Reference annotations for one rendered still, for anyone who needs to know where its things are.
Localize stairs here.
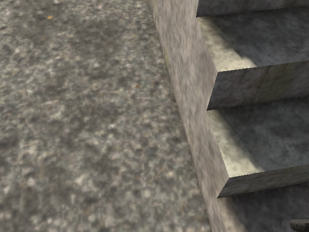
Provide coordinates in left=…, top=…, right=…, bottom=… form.
left=148, top=0, right=309, bottom=232

